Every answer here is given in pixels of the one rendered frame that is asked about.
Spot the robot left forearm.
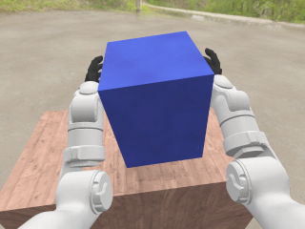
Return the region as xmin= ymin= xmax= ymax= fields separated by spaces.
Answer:
xmin=55 ymin=81 xmax=106 ymax=205

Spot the left robot hand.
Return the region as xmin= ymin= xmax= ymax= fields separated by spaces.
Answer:
xmin=85 ymin=55 xmax=103 ymax=83

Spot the right robot upper arm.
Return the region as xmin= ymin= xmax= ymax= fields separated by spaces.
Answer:
xmin=226 ymin=156 xmax=305 ymax=229

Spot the carton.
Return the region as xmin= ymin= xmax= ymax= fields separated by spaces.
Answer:
xmin=97 ymin=31 xmax=214 ymax=168

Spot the robot right forearm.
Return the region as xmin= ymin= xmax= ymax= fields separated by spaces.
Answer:
xmin=210 ymin=74 xmax=291 ymax=193

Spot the left robot upper arm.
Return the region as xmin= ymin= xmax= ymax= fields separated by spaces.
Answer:
xmin=17 ymin=170 xmax=113 ymax=229

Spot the right robot hand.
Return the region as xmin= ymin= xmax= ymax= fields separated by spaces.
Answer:
xmin=203 ymin=48 xmax=222 ymax=75

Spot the pedestal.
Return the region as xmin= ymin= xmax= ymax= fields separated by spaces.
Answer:
xmin=0 ymin=106 xmax=254 ymax=229

